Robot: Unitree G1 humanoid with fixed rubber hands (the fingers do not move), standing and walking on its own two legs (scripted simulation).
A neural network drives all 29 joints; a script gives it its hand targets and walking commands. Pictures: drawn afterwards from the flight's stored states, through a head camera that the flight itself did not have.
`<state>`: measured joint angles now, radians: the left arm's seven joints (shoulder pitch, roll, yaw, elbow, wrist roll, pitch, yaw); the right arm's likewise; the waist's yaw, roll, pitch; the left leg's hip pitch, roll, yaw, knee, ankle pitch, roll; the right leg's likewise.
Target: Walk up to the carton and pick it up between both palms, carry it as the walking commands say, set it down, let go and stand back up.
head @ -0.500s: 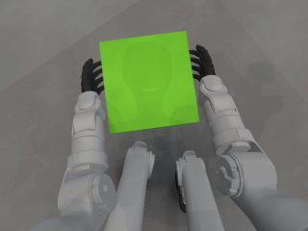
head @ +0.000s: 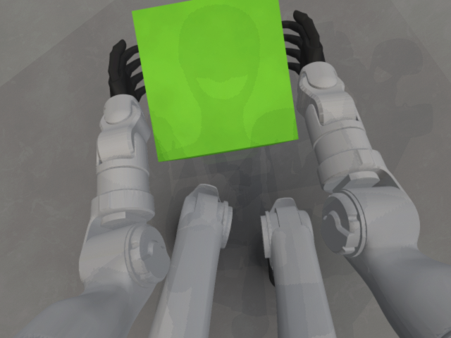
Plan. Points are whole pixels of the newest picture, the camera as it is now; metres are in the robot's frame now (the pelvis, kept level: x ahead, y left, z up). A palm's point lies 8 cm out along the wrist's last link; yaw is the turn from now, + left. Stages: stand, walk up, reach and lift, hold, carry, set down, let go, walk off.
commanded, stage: set down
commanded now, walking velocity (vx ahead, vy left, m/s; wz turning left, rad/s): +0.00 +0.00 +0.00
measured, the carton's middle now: (219, 95) +0.48 +0.09 -0.19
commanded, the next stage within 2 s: none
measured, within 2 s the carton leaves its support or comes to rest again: rests again in 1.60 s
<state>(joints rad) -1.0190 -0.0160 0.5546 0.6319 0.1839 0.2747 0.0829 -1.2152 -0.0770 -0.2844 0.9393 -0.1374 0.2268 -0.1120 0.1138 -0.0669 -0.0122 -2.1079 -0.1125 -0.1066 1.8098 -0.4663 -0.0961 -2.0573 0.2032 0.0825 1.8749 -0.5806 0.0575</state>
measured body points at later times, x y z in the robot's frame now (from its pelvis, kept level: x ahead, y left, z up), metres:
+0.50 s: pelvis +0.00 +0.00 -0.05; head +0.35 +0.03 +0.22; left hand +0.48 +0.24 -0.22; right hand +0.56 -0.04 -0.22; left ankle +0.13 +0.14 -0.43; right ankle +0.09 -0.11 -0.43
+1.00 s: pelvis +0.00 +0.00 -0.07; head +0.36 +0.01 +0.20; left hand +0.49 +0.24 -0.24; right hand +0.56 -0.05 -0.24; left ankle +0.12 +0.14 -0.43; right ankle +0.09 -0.11 -0.43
